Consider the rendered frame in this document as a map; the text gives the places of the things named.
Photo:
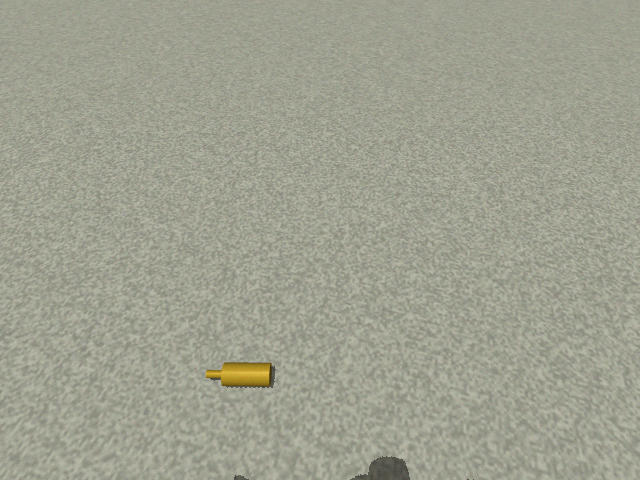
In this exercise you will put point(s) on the bottle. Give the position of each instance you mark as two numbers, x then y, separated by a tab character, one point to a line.
243	374

